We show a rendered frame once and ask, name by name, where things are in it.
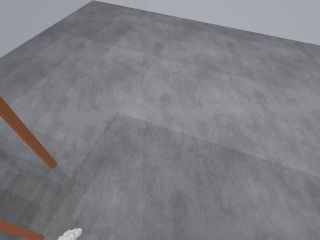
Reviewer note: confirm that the robot left hand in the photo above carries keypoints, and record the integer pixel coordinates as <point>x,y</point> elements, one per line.
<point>71,234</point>

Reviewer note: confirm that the chair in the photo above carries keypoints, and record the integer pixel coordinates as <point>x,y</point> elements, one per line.
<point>13,229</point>

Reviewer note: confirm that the table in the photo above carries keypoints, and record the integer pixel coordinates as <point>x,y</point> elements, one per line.
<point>18,126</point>

